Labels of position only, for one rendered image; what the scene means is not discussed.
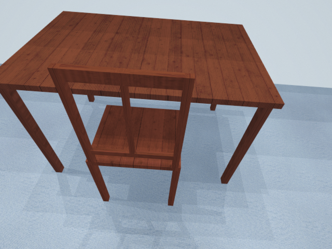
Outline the chair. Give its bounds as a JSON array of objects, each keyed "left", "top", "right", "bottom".
[{"left": 47, "top": 63, "right": 195, "bottom": 206}]

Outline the table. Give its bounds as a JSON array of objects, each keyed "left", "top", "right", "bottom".
[{"left": 0, "top": 11, "right": 284, "bottom": 184}]

